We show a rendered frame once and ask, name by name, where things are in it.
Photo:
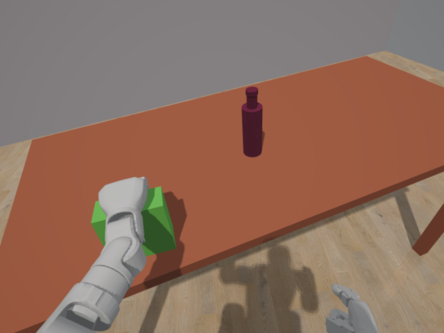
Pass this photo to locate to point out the robot left upper arm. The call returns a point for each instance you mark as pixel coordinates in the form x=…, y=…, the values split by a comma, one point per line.
x=64, y=325

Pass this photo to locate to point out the table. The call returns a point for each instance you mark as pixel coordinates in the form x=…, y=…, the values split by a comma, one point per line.
x=333, y=138

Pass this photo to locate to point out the robot left forearm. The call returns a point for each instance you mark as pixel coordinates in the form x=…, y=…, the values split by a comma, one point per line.
x=94, y=302

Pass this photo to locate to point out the robot right hand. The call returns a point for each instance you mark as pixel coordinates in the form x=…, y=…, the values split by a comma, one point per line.
x=359, y=315

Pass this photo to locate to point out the robot left hand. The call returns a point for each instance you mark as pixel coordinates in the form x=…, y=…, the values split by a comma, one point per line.
x=131, y=192

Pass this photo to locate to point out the sponge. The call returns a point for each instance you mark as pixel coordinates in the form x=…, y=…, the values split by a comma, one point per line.
x=158, y=228

